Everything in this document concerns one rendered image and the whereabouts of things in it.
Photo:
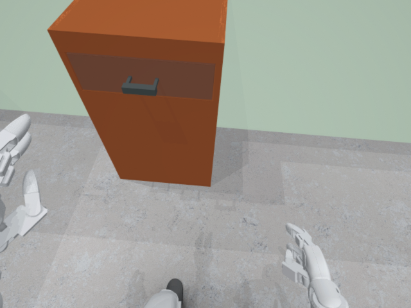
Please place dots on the cabinet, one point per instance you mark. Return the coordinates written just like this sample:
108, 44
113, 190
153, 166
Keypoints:
149, 138

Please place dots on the left robot shin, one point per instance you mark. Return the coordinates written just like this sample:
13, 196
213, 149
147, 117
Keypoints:
168, 291

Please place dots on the right robot hand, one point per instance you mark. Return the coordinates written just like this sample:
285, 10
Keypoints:
310, 262

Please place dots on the handle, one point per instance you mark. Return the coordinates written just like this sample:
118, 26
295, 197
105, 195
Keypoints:
139, 89

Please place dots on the drawer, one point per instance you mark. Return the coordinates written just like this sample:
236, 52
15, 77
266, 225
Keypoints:
176, 78

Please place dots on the robot right forearm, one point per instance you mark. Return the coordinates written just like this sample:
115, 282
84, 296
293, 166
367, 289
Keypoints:
323, 293

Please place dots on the left robot hand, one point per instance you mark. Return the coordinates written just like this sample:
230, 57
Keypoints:
14, 141

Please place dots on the left robot thigh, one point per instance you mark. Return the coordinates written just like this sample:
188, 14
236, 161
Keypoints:
163, 300

